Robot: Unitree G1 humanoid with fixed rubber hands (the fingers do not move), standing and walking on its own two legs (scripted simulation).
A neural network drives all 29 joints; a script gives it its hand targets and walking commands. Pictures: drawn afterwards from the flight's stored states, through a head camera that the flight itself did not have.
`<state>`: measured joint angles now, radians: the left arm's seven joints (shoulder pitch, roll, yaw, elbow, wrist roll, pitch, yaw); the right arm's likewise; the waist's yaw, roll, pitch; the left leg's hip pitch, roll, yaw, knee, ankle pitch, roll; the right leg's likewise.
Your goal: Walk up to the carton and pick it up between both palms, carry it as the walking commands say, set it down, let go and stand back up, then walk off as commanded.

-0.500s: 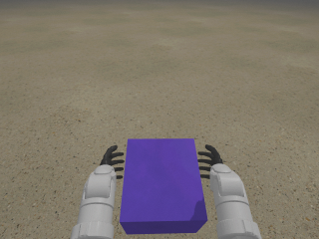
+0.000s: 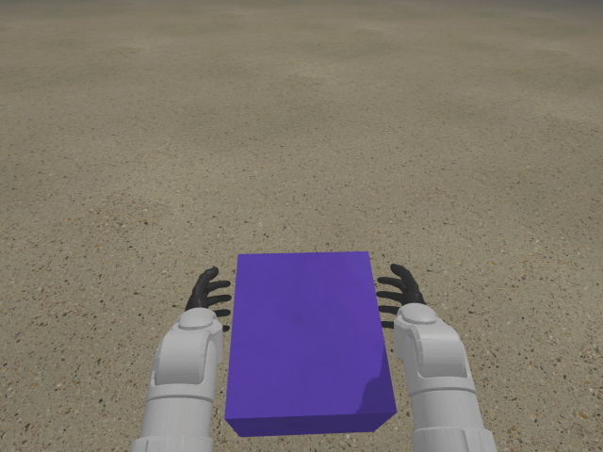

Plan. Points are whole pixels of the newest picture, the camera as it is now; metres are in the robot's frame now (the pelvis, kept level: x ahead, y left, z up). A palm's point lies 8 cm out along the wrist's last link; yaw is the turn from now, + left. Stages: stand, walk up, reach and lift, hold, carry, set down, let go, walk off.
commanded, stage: carry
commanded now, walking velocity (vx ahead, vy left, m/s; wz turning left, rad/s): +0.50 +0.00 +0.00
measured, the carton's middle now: (305, 342) +0.31 +0.00 -0.02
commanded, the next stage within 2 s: none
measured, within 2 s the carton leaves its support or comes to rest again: neither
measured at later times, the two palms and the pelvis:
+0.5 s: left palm (205, 212) +0.51 +0.18 +0.07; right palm (358, 204) +0.53 -0.10 +0.08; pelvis +0.22 +0.03 -0.01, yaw +1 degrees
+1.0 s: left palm (236, 129) +0.85 +0.17 +0.07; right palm (345, 130) +0.87 -0.11 +0.06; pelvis +0.56 +0.01 -0.01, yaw +3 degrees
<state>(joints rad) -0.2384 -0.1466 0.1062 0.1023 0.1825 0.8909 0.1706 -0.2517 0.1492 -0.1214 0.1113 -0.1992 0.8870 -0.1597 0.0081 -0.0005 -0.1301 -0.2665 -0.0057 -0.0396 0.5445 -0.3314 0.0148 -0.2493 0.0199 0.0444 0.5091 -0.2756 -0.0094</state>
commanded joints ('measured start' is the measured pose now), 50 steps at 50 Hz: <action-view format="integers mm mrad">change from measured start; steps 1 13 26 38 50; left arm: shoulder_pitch -615 -631 -682 -600 -577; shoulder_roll -976 -1032 -1035 -1096 -1126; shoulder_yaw -648 -647 -676 -666 -650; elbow -126 -259 -393 -386 -264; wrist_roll -404 -536 -541 -483 -486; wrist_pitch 29 284 356 325 332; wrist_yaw -368 -328 -324 -282 -325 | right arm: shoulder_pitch -600 -614 -532 -609 -585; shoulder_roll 987 1009 1045 1057 1062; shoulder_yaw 648 657 612 648 642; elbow -125 -320 -319 -402 -330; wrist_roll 408 524 502 559 525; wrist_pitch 33 282 326 346 350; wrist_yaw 353 296 288 333 337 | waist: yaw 5 -4 -58 -23 29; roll -135 71 133 125 -67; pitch -146 -294 -376 -205 -370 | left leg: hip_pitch -180 92 549 490 -444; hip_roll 38 205 204 218 72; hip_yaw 37 27 -114 97 -2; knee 37 -7 -184 -285 786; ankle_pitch -178 252 77 773 -93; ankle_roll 19 56 136 107 14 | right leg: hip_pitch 96 176 -149 -401 582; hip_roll -222 -21 -98 -37 -380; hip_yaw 284 -156 -237 -223 266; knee -261 -128 451 204 -173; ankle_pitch -406 16 279 137 495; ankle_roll -103 -29 26 30 -247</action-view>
